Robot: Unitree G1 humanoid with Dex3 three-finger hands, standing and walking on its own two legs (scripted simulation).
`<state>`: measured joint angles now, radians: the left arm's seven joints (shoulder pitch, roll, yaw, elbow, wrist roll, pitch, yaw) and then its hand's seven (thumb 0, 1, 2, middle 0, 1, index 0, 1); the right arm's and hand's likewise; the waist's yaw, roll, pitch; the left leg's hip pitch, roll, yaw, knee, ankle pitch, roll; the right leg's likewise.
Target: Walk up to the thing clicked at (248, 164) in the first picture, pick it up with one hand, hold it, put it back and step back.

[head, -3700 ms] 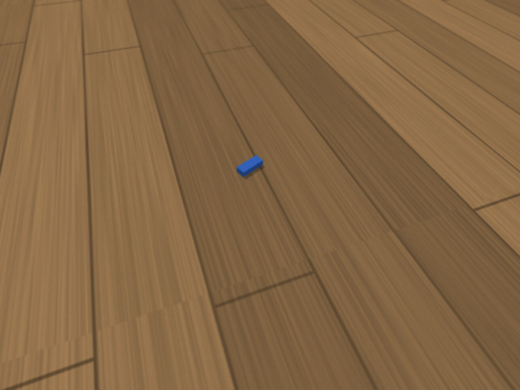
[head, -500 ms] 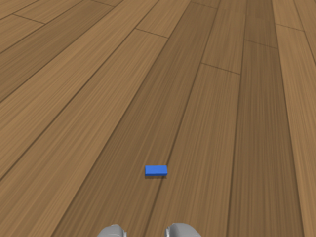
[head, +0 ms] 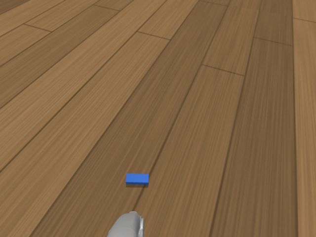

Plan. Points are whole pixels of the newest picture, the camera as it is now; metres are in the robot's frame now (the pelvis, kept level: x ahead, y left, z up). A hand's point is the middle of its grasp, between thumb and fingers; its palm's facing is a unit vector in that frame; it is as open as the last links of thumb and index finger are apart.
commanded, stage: walk up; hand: left
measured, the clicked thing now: (137, 179) +0.51 +0.16 -0.73
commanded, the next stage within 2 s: none
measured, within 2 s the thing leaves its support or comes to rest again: neither
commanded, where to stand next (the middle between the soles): +0.13 -0.09 m, yaw +3 degrees
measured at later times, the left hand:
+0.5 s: hand (116, 233) +0.14 +0.13 -0.15, palm faces +0.00 -0.90 -0.44, open 7.4 cm
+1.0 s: hand out of the picture +0.09 +0.21 -0.16, palm faces +0.06 -0.86 -0.51, open 7.4 cm
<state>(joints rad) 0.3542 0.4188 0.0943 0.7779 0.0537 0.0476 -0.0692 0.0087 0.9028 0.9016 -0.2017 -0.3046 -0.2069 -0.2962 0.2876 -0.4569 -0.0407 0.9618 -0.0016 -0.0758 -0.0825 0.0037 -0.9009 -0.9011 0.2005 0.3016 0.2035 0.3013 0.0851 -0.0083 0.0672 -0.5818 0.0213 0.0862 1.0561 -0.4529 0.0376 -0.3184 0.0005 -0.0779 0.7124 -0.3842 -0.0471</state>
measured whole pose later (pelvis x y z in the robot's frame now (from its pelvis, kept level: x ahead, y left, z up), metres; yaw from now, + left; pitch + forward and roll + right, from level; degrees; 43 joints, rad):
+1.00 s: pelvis +0.08 -0.10 -0.02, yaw +6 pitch -2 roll -1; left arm 0.26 0.47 0.03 0.89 0.00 -0.02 0.08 0.01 0.90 0.90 -0.20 -0.30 -0.21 -0.30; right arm 0.13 -0.41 -0.07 0.83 -0.02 0.03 0.04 0.00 -0.90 -0.90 0.20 0.30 0.20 0.30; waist 0.03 0.01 0.16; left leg -0.42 0.02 -0.01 0.88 -0.43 0.01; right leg -0.49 -0.10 0.04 1.05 -0.57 -0.01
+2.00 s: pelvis +0.08 -0.09 +0.03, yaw +3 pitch -3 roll +0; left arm 0.08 0.35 0.01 1.17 0.00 -0.02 -0.01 0.01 0.90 0.90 -0.20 -0.30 -0.21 -0.30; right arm 0.07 -0.36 0.00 1.17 -0.01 -0.02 0.01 0.00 -0.90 -0.90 0.20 0.30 0.20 0.30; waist 0.01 0.00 0.05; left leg -0.14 0.01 0.04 0.35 -0.17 0.01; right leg -0.14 0.00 -0.02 0.32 -0.14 0.00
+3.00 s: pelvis +0.10 -0.09 +0.03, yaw +4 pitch -2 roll +0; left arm 0.09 0.35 0.00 1.15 0.00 -0.02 0.00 0.01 0.91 0.90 -0.20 -0.30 -0.20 -0.30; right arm 0.07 -0.34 0.00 1.16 -0.01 -0.01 0.01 0.00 -0.90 -0.90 0.20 0.30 0.20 0.30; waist 0.00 0.00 0.05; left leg -0.09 0.00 0.03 0.29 -0.17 0.01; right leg -0.10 -0.01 -0.03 0.29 -0.15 0.01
